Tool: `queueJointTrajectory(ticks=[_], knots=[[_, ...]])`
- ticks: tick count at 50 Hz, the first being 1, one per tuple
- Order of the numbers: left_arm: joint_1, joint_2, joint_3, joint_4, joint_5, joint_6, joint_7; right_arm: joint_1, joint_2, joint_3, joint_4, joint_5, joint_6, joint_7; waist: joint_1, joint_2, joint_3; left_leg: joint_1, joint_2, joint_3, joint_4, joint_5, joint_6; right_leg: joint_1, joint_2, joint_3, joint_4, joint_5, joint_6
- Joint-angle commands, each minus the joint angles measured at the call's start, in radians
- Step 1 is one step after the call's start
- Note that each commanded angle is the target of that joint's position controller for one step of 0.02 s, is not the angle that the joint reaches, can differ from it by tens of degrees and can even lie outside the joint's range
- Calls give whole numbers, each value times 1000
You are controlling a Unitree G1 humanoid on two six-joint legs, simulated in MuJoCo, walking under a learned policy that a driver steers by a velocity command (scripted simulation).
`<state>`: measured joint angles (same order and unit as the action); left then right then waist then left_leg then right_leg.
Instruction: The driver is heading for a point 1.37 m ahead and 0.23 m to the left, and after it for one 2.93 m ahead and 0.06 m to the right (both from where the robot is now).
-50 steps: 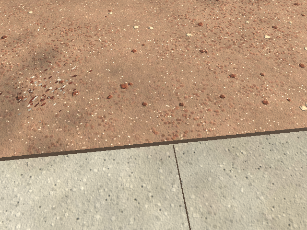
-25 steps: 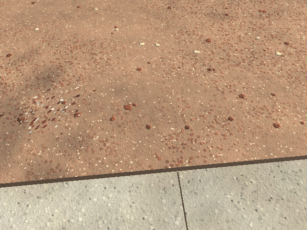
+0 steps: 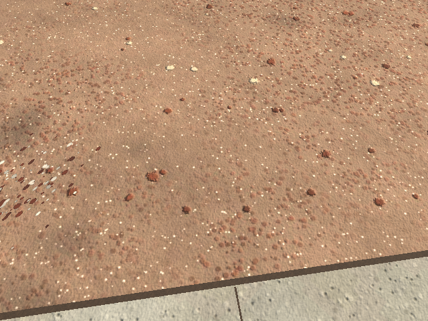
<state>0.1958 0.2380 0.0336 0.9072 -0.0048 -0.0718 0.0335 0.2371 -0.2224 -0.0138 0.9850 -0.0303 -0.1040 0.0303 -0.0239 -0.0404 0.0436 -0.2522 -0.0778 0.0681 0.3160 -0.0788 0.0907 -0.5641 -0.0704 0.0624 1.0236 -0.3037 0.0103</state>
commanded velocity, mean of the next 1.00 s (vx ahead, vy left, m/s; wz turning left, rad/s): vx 0.36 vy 0.00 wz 0.00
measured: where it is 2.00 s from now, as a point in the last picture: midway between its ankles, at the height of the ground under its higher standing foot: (202, 261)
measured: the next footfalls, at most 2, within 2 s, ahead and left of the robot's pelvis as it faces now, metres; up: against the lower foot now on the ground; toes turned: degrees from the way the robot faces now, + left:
right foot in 0.18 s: +0.13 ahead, -0.14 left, +0.00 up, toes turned +1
left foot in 0.60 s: +0.28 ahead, +0.13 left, +0.00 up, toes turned +4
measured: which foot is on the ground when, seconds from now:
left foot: down 0.00-0.22, up 0.24-0.58, down 0.60-1.00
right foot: up 0.00-0.16, down 0.18-0.62, up 0.64-1.00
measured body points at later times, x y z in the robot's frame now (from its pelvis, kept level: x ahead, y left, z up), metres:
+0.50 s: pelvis +0.13 -0.01 +0.01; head +0.15 -0.01 +0.46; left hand +0.09 +0.25 -0.13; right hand +0.28 -0.26 -0.12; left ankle +0.21 +0.13 -0.71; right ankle +0.09 -0.14 -0.74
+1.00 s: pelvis +0.35 +0.05 +0.00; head +0.37 +0.06 +0.45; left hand +0.55 +0.28 -0.11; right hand +0.28 -0.19 -0.14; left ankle +0.24 +0.13 -0.74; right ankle +0.55 -0.11 -0.69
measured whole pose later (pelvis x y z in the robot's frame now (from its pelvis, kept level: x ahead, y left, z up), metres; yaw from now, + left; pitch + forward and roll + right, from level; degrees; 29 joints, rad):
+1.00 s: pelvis +0.35 +0.05 +0.00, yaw +1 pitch +2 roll +0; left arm 0.02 0.23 0.06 0.87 -0.02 -0.08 -0.01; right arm 0.44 -0.20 -0.02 1.07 0.00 -0.09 0.00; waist -0.09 -0.04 -0.01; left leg 0.04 -0.06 0.05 0.17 -0.26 0.06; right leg -0.69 -0.09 0.00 0.64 0.08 -0.04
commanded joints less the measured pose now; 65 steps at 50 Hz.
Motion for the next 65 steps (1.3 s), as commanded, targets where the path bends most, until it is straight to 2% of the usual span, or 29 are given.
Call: queueJointTrajectory(ticks=[1,5,9,10,11,12,13,14,17,22,26,29,30,31,32,33,34,37,42,52,55,57,58,59,60,61,62,63,65], knots=[[146,10,0,5,11,28,11,-84,-131,-18,-60,-1,-7,-21,73,120,-127,-105,247,-86,-85,555,166,245,-10,-20,-199,117,21],[50,54,12,-10,5,53,10,-38,-150,-22,-33,17,22,-33,35,116,-105,-93,269,-156,-97,94,148,285,1,-18,-363,151,17],[59,87,30,1,12,40,7,13,-142,-24,-19,49,40,-43,32,97,-51,-110,228,-248,-31,-453,90,343,17,-51,-514,25,-51],[96,98,31,8,8,32,6,11,-121,-20,-25,46,39,-45,38,51,-33,-140,198,-234,65,-491,77,343,-34,12,-553,-45,-90],[120,166,53,38,0,28,5,27,-83,-16,-38,53,33,-48,15,-134,7,-270,90,-94,156,-516,41,362,-73,125,-662,-275,-155],[219,158,60,61,-9,17,-2,-36,-77,-14,-55,54,21,-51,78,-220,23,-372,24,18,384,-441,-1,435,-176,316,-817,-410,-219],[274,151,59,74,3,-1,-8,-95,-102,-22,-82,54,10,-47,115,-252,25,-503,41,-37,548,-445,4,516,-279,500,-877,-361,-273],[242,121,50,61,18,-19,-12,-89,-126,-33,-76,57,6,-39,86,-171,-1,-541,89,-99,668,-431,8,537,-284,504,-853,-276,-273],[147,93,43,33,-9,-37,-17,-87,-106,-40,-60,50,-2,-25,41,-59,-47,-521,154,-114,647,-258,-1,531,-225,334,-868,-75,-216],[188,133,58,58,-9,-28,-16,-179,-51,-22,-70,47,7,-25,61,-83,-39,-295,115,-28,377,-113,-53,393,-131,112,-887,72,-186],[209,157,70,77,-25,-25,-21,-205,-85,-23,-80,56,12,-17,57,-100,-22,-182,112,-18,255,-106,-46,362,-162,111,-850,13,-187],[183,133,65,76,-28,-18,-18,-48,-122,-46,-23,55,15,-22,-25,-65,-45,42,91,-5,191,-118,-22,276,-127,82,-717,-5,-144],[161,100,54,66,-18,-18,-17,81,-173,-68,13,56,15,-30,-81,4,-95,211,150,-91,153,-160,9,187,-72,20,-529,76,-108],[151,23,34,29,-6,-28,-16,188,-278,-97,28,45,18,-38,-104,271,-146,412,368,-423,16,-295,97,-64,46,-123,-144,-20,-38],[158,11,28,10,-7,-47,-13,258,-298,-97,41,41,10,-24,-113,390,-203,483,486,-759,-110,-452,200,-243,100,-44,108,-236,-36],[136,85,44,8,-23,-60,-19,171,-221,-71,19,40,-4,-18,-75,266,-130,414,474,-717,-107,-492,189,-320,28,27,233,-174,-64],[106,107,48,4,-29,-62,-24,96,-160,-55,-5,39,-11,-10,-45,200,-76,329,424,-586,-110,-434,146,-318,-15,18,236,-67,-87],[92,78,57,11,-13,-44,-14,14,-93,-34,-18,27,-10,2,15,143,-32,169,314,-338,-152,-107,91,-196,-76,-3,110,120,-86],[-42,44,52,-42,-3,-24,-22,124,-127,-38,23,26,-1,-25,6,100,-15,198,298,-220,-168,217,104,-241,-64,-32,-86,262,-44],[-366,27,18,-154,-22,-35,-75,274,-137,-45,75,40,23,-44,-65,100,77,361,325,-144,-149,239,88,-194,2,-83,-479,354,-68],[-322,64,29,-157,-21,-42,-86,247,-164,-57,68,40,32,-48,-9,133,26,400,337,-126,-36,542,69,-37,53,-120,-516,253,-109],[-60,143,70,-83,-20,-42,-76,204,-169,-58,53,36,40,-46,127,157,-134,327,283,-83,250,795,32,342,107,-149,-535,268,-163],[146,211,90,-36,-5,-39,-64,183,-147,-47,24,24,37,-42,199,87,-280,78,232,-60,549,524,4,697,-60,39,-490,296,-229],[233,270,99,-11,7,-33,-65,321,-1,-5,22,29,14,-26,128,-177,-459,-325,35,-71,943,-261,-63,1065,-328,542,-580,122,-402],[223,180,73,-7,0,-28,-62,265,-78,-24,35,52,-16,-19,157,-133,-454,-432,44,-214,1080,-465,-43,1032,-326,668,-694,66,-381],[113,144,60,-24,-7,-30,-60,157,-138,-42,-8,77,-31,-18,133,-107,-269,-501,103,-191,1094,-402,-30,870,-289,496,-721,110,-327],[9,112,47,-47,-2,-33,-61,92,-146,-46,-24,79,-33,-28,93,-10,-167,-451,150,-158,1048,-317,-36,676,-253,350,-748,307,-298],[-47,82,37,-51,8,-39,-69,72,-134,-55,-22,62,-23,-40,52,39,-99,-391,173,-140,990,-288,-48,524,-210,236,-764,500,-277],[-57,52,27,-30,21,-48,-78,144,-79,-57,-8,48,9,-50,-9,6,-92,-257,196,-140,902,-271,-60,388,-162,110,-787,691,-258]])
